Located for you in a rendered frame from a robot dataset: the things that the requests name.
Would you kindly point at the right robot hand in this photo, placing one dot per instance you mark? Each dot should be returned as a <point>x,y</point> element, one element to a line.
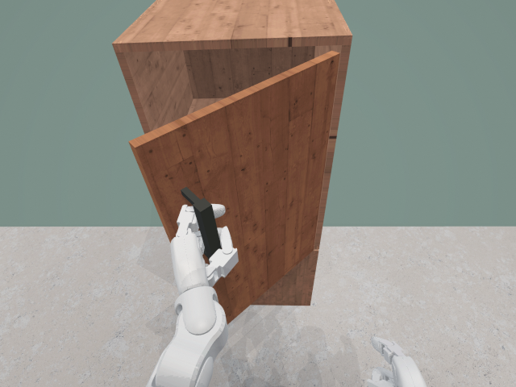
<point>405,371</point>

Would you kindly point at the handle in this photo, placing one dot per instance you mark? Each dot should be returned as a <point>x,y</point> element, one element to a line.
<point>206,222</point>

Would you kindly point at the left robot forearm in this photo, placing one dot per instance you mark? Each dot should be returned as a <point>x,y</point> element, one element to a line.
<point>201,334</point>

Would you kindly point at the cupboard door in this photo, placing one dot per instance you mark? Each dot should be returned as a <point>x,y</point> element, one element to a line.
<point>261,153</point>

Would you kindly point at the left robot hand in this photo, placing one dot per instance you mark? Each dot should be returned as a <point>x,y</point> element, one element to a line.
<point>187,249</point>

